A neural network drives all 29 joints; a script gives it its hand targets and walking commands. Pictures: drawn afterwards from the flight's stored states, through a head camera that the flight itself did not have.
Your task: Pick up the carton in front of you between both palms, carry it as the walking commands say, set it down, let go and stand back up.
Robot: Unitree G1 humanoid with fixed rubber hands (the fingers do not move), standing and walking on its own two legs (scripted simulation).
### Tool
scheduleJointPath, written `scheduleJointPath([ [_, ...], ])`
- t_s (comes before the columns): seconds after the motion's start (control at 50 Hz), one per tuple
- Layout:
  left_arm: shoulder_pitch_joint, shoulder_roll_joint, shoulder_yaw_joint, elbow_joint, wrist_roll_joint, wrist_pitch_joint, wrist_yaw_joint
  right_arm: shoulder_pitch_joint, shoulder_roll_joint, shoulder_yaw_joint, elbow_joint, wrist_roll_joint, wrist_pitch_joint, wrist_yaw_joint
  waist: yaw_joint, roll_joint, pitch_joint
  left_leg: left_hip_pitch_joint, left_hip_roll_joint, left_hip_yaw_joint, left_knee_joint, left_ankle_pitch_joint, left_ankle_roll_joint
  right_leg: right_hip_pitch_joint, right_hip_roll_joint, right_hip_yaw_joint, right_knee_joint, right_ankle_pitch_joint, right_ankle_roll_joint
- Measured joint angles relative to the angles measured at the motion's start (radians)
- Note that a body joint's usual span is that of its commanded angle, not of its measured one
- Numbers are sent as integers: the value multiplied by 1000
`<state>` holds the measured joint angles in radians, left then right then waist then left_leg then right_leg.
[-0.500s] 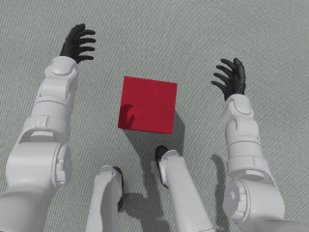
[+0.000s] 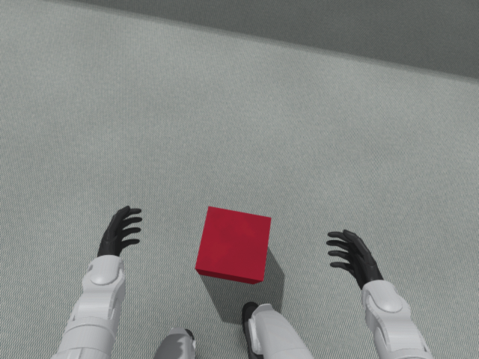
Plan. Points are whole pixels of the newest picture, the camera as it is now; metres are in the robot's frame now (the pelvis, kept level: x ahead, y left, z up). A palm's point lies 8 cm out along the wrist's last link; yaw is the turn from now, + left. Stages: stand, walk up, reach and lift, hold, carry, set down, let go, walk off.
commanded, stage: let go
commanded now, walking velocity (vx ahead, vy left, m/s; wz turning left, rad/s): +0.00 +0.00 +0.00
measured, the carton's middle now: (232, 248) +0.37 -0.06 -0.61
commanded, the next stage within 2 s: stand in 0.82 s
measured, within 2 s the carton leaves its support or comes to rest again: neither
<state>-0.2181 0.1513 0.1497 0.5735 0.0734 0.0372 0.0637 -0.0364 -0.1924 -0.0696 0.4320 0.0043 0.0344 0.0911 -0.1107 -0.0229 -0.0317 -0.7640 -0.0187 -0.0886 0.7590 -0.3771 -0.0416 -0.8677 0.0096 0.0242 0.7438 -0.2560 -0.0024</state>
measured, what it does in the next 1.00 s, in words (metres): stands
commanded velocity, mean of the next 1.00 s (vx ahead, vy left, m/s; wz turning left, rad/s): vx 0.00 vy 0.00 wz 0.00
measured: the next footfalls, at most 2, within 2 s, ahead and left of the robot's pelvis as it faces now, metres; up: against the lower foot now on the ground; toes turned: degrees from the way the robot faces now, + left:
none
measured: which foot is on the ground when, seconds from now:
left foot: down 0.00-1.00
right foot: down 0.00-1.00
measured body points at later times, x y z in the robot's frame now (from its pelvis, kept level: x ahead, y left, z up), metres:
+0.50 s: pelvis +0.04 +0.03 +0.04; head +0.06 +0.03 +0.49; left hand +0.22 +0.27 -0.03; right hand +0.21 -0.20 -0.04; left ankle -0.02 +0.15 -0.70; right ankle +0.04 -0.11 -0.70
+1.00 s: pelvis +0.03 +0.01 +0.03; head +0.04 -0.01 +0.48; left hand +0.18 +0.29 -0.05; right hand +0.17 -0.27 -0.06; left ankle -0.02 +0.15 -0.70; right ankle +0.04 -0.11 -0.70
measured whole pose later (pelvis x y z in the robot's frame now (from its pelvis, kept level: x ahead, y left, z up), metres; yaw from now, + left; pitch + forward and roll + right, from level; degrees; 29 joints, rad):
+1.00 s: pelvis +0.03 +0.01 +0.03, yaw -1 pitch -1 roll +0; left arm 0.20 0.29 0.05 0.67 0.05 0.03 0.01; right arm 0.22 -0.31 -0.05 0.60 -0.05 0.05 -0.01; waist 0.00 0.05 0.02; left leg -0.16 0.00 -0.07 0.54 -0.37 -0.02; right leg -0.28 0.02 0.04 0.55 -0.26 0.01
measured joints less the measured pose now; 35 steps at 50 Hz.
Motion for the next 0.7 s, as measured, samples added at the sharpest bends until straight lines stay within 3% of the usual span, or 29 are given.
scheduleJointPath([
  [0.2, 236, 21, -40, -25, -18, -44, -48, 242, -11, 63, -65, 29, -16, -20, 26, -2, 41, 350, 24, 15, -185, 22, 14, 347, 15, 14, -185, 24, 7],
  [0.38, 398, 40, -83, -93, -47, -12, -98, 271, -25, 40, -23, 8, 9, -22, 88, 39, 75, 589, 15, 30, -313, 52, 40, 589, 1, 30, -318, 55, 28],
  [0.5, 451, 63, -108, -131, -73, 31, -124, 259, -20, 25, -6, -19, 46, -25, 111, 54, 92, 678, 6, 27, -337, 53, 51, 678, -10, 27, -339, 51, 36],
  [0.7, 448, 56, -125, -109, -78, 41, -96, 251, -33, 32, -43, -33, 146, -59, 110, 47, 98, 703, 12, 34, -295, 29, 45, 697, -1, 32, -289, 26, 30],
])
